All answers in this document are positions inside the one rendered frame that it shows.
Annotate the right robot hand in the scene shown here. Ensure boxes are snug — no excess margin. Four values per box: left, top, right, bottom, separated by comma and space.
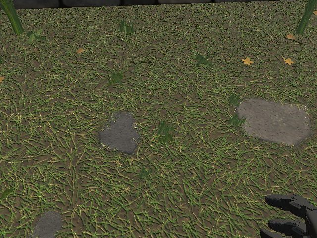
260, 193, 317, 238

